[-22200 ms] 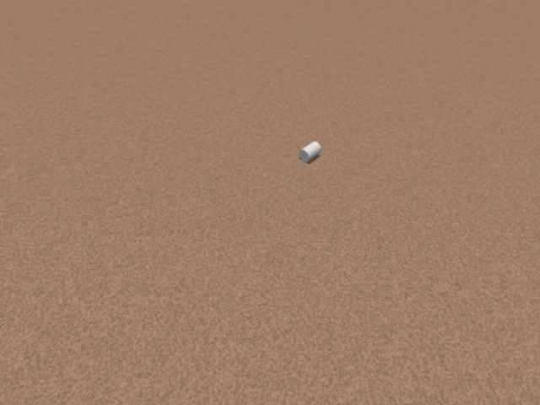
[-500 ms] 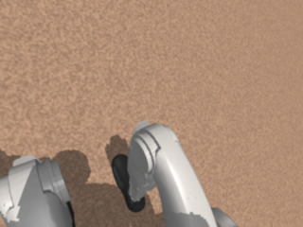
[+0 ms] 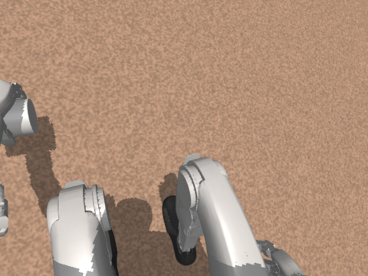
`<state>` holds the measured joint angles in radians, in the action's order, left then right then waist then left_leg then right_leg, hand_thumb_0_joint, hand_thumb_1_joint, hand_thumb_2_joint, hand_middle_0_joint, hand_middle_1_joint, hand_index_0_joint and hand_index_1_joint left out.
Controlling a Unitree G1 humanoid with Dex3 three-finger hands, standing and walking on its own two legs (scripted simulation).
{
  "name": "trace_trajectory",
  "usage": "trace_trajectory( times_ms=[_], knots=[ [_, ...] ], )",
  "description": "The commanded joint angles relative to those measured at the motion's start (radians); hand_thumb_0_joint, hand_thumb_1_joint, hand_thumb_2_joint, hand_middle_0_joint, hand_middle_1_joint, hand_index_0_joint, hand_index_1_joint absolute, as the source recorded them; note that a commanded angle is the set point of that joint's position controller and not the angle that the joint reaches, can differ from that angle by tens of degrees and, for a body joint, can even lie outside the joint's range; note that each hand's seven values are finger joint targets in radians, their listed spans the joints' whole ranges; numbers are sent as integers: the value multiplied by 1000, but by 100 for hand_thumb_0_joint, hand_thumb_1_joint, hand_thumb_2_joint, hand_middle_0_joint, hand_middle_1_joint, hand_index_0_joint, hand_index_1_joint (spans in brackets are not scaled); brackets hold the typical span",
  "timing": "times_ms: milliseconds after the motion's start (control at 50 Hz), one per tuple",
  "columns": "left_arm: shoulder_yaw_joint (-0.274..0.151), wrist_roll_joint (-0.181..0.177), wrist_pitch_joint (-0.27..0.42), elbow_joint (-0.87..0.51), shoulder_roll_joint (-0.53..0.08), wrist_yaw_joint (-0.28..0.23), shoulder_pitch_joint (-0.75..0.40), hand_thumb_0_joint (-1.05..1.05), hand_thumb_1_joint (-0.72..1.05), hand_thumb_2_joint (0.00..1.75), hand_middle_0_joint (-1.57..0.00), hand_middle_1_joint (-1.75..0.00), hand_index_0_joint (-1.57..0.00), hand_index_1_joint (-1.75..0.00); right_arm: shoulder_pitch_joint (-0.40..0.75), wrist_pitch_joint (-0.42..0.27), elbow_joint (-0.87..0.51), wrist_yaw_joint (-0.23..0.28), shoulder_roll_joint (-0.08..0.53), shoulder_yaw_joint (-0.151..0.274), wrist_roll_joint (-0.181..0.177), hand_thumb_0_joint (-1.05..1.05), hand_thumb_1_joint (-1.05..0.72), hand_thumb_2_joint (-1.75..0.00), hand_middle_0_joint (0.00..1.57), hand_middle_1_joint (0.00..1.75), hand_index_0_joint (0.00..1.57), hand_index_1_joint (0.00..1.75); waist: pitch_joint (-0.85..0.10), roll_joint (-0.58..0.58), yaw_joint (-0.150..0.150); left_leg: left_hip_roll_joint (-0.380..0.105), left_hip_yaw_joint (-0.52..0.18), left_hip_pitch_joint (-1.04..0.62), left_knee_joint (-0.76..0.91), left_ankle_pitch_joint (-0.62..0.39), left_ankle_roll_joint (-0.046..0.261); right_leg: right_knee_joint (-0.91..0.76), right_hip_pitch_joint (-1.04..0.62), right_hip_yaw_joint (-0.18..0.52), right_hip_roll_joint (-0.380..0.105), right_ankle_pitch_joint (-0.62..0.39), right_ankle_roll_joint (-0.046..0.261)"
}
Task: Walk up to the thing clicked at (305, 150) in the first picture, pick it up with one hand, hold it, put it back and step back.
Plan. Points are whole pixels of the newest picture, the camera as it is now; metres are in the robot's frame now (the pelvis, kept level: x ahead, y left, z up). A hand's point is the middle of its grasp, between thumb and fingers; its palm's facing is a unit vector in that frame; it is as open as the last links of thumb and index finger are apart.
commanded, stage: settle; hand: left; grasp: from above
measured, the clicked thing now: (2, 119) +0.48 +0.30 -0.19
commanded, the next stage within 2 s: lift in 0.04 s
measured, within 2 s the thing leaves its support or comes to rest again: neither
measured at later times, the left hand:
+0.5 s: hand out of the picture +0.45 +0.30 -0.09, palm faces -0.48 -0.08 -0.87, open 10.3 cm
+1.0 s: hand out of the picture +0.38 +0.30 +0.10, palm faces -0.44 -0.11 -0.89, open 10.3 cm
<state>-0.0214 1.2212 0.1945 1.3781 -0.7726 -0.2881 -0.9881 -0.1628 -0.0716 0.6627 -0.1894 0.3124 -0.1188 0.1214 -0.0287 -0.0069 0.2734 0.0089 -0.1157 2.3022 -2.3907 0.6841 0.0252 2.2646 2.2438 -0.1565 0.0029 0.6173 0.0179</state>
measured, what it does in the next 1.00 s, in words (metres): rises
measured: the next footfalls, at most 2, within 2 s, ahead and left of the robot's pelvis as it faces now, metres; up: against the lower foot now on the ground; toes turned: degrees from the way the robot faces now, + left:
none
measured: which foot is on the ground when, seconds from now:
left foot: down 0.00-1.00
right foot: down 0.00-1.00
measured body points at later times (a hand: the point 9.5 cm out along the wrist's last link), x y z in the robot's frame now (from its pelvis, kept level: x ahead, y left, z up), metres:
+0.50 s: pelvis +0.00 +0.01 +0.05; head +0.22 +0.07 +0.43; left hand +0.47 +0.30 -0.04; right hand +0.05 -0.26 -0.06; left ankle +0.08 +0.11 -0.30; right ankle +0.11 -0.11 -0.30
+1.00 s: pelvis +0.01 +0.01 +0.19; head +0.16 +0.05 +0.61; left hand +0.40 +0.30 +0.15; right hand +0.14 -0.25 +0.07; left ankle +0.08 +0.11 -0.30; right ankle +0.11 -0.11 -0.30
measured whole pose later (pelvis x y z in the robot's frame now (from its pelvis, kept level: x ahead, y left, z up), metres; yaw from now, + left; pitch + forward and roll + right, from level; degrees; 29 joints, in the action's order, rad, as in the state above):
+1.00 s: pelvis +0.01 +0.01 +0.19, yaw +5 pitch +29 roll -5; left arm 0.08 1.02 0.09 0.82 -0.56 -0.08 -0.53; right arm -0.17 0.04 0.66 -0.01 0.25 0.00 -0.03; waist -0.18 0.04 0.11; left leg 0.01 -0.04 1.66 -1.77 0.62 0.03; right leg 1.69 1.63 -0.06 0.02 0.57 0.00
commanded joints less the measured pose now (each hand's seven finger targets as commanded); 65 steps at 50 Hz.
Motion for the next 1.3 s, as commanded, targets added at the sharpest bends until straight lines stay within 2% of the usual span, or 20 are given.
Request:
trace_trajectory(
  times_ms=[0, 60, 100, 160, 180, 240, 320, 380, 460, 500, 660, 680, 700, 720, 780, 920, 980, 1040, 1140, 1280],
  knots=[
    [-33, -7, 13, -170, -262, -30, -377, 0, 85, 66, -126, -40, -123, -43, -224, 11, -5, 33, 247, 83, 1, 0, -90, -90, 20, 30, 20, 30, -674, 324, 34, 16, 64, -453, 259, -145, 4, -238, -397, 11, 51, -125, 34],
    [-53, -14, 13, -190, -298, -33, -388, 0, 86, 66, -126, -39, -123, -42, -222, 18, -3, 48, 239, 88, -3, 0, -90, -90, 20, 30, 20, 30, -719, 335, 5, 17, 75, -470, 270, -146, 6, -249, -420, 31, 48, -116, 33],
    [-34, -10, 11, -166, -257, -24, -373, 0, 85, 61, -127, -44, -126, -45, -229, 20, -2, 55, 249, 91, -5, 0, -93, -91, 20, 30, 20, 30, -657, 330, 25, 17, 64, -469, 292, -118, 2, -256, -364, 10, 45, -93, 38],
    [-48, -19, 8, -245, -282, -9, -372, 0, 72, 63, -115, -32, -113, -35, -242, 27, -5, 63, 237, 99, -14, 0, -89, -90, 20, 30, 20, 30, -780, 368, -13, 13, 68, -540, 316, -165, 2, -253, -426, 14, 44, -147, 35],
    [-59, -26, 1, -260, -298, -3, -349, 0, 78, 61, -121, -40, -120, -43, -246, 29, -6, 63, 234, 104, -20, 0, -93, -91, 20, 30, 20, 30, -823, 371, -29, 13, 74, -567, 320, -201, 4, -255, -457, 20, 41, -183, 31],
    [-43, -55, -20, -262, -250, 25, -322, 0, 85, 66, -123, -45, -122, -46, -257, 42, -1, 68, 233, 118, -36, 0, -92, -91, 20, 30, 20, 30, -794, 362, -23, 13, 71, -574, 348, -211, 4, -269, -429, 20, 37, -196, 32],
    [-56, -76, -31, -346, -263, 64, -307, 0, 85, 65, -123, -43, -122, -44, -264, 61, -8, 77, 230, 138, -50, 0, -92, -91, 20, 30, 20, 30, -826, 351, -50, 16, 74, -599, 379, -206, 8, -302, -455, 31, 36, -181, 36],
    [-39, -93, -34, -371, -208, 94, -245, 0, 86, 66, -124, -42, -122, -44, -260, 68, -14, 82, 224, 151, -62, 0, -91, -91, 20, 30, 20, 30, -763, 323, -59, 17, 69, -600, 423, -155, 9, -340, -433, 39, 33, -133, 39],
    [-59, -112, -29, -508, -237, 116, -237, 0, 82, 65, -121, -42, -120, -44, -249, 78, -37, 97, 221, 169, -84, 0, -91, -91, 20, 30, 20, 30, -833, 356, -92, 11, 41, -692, 507, -117, 4, -363, -455, 45, 29, -115, 37],
    [-34, -123, -31, -501, -182, 133, -164, 0, 84, 68, -123, -43, -121, -46, -243, 81, -45, 102, 212, 172, -91, 0, -91, -91, 20, 30, 20, 30, -801, 328, -92, 8, 20, -720, 547, -110, 2, -379, -461, 39, 33, -118, 34],
    [-20, -178, -49, -635, -132, 151, -62, 0, 90, 66, -125, -44, -124, -45, -221, 87, -52, 134, 183, 180, -117, 0, -91, -90, 20, 30, 20, 30, -814, 277, -120, 5, 34, -841, 660, -166, 9, -504, -617, 62, 31, -162, 21],
    [3, -186, -55, -634, -95, 156, -52, 0, 90, 66, -125, -45, -124, -46, -215, 87, -54, 137, 171, 179, -117, 0, -91, -91, 20, 30, 20, 30, -801, 266, -112, 4, 42, -857, 671, -173, 11, -529, -636, 66, 35, -165, 20],
    [-14, -186, -58, -671, -125, 157, -62, 0, 90, 68, -125, -46, -124, -47, -211, 88, -55, 142, 175, 184, -122, 0, -91, -91, 20, 30, 20, 30, -815, 261, -123, 4, 43, -876, 687, -168, 13, -546, -665, 70, 32, -166, 19],
    [3, -188, -65, -653, -94, 160, -21, 0, 90, 67, -126, -45, -125, -46, -212, 90, -56, 146, 165, 182, -123, 0, -91, -91, 20, 30, 20, 30, -789, 250, -122, 4, 49, -882, 702, -177, 11, -568, -684, 72, 35, -168, 18],
    [-4, -195, -70, -705, -96, 168, 17, 0, 92, 68, -127, -44, -126, -46, -191, 89, -66, 159, 163, 188, -130, 0, -90, -90, 20, 30, 20, 30, -816, 245, -143, 2, 44, -958, 765, -181, 9, -615, -751, 77, 37, -171, 17],
    [8, -214, -101, -785, -49, 165, 108, 0, 91, 67, -127, -44, -126, -45, -143, 88, -69, 196, 129, 190, -152, 0, -90, -90, 20, 30, 20, 30, -732, 206, -149, -2, 47, -1089, 942, -130, 9, -792, -924, 92, 43, -143, 9],
    [25, -218, -115, -790, -14, 168, 199, 0, 90, 67, -127, -41, -125, -43, -129, 82, -63, 211, 118, 188, -160, 0, -90, -90, 20, 30, 20, 30, -705, 191, -165, -3, 48, -1176, 1015, -162, 4, -865, -1002, 99, 44, -159, 11],
    [30, -220, -125, -823, -6, 167, 199, 0, 90, 70, -128, -42, -125, -45, -126, 76, -52, 228, 105, 186, -165, 0, -90, -90, 20, 30, 20, 30, -661, 175, -164, -3, 59, -1238, 1078, -180, 5, -948, -1079, 111, 48, -167, 11],
    [66, -216, -130, -748, 58, 147, 262, 0, 84, 65, -124, -37, -122, -41, -118, 49, -32, 249, 91, 179, -174, 0, -90, -90, 20, 30, 20, 30, -516, 141, -163, -5, 49, -1318, 1216, -126, -1, -1081, -1164, 127, 52, -118, 10],
    [94, -209, -130, -697, 92, 126, 262, 0, 82, 68, -122, -41, -119, -45, -116, 20, -19, 255, 85, 184, -175, 0, -90, -90, 20, 30, 20, 30, -439, 128, -179, -3, 57, -1453, 1355, -155, -6, -1233, -1306, 147, 53, -141, 10]
  ],
)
